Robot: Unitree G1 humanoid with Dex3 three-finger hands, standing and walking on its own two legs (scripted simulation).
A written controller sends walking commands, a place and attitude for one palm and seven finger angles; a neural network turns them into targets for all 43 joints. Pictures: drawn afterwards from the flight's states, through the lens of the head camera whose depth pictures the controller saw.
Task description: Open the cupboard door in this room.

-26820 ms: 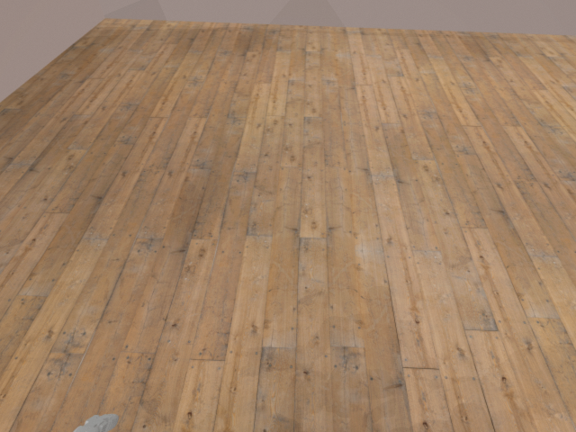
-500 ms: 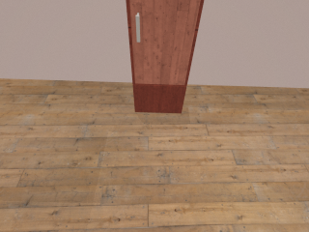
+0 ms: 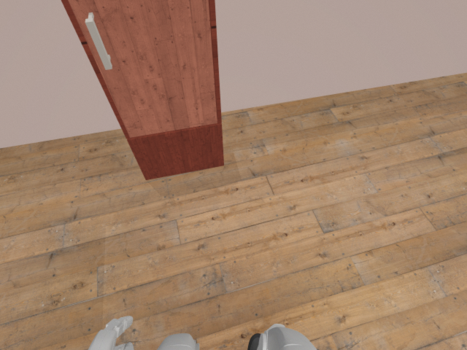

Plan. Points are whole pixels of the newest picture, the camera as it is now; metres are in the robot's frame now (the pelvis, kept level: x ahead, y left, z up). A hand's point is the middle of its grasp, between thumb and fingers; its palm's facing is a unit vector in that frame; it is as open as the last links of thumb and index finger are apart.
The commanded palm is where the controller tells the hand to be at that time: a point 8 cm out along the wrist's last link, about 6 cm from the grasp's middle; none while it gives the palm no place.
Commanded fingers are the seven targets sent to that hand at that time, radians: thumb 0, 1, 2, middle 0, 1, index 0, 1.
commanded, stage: turn to face it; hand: left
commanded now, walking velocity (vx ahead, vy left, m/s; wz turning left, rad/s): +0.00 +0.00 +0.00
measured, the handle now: (99, 42) +0.87 +0.43 +0.02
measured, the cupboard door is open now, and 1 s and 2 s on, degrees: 0 0 0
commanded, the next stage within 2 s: take the last steps up to it in 0.62 s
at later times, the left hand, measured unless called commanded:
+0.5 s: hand out of the picture +0.11 +0.22 -0.16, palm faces +0.17 -0.97 -0.17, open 7.4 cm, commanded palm none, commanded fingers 0.00 0.90 0.90 -0.20 -0.30 -0.20 -0.30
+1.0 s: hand out of the picture +0.09 +0.18 -0.14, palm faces +0.33 -0.93 -0.18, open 7.4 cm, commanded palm none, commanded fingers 0.00 0.90 0.90 -0.20 -0.30 -0.20 -0.30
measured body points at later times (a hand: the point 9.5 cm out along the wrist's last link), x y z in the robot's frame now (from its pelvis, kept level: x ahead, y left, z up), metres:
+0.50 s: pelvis +0.13 +0.05 +0.02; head +0.16 +0.06 +0.47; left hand +0.11 +0.27 -0.14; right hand +0.25 -0.17 -0.12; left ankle +0.16 +0.14 -0.71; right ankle +0.09 -0.09 -0.67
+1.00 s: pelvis +0.14 +0.02 +0.03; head +0.15 +0.02 +0.48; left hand +0.08 +0.23 -0.13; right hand +0.24 -0.21 -0.12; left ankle +0.10 +0.14 -0.68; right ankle +0.16 -0.11 -0.71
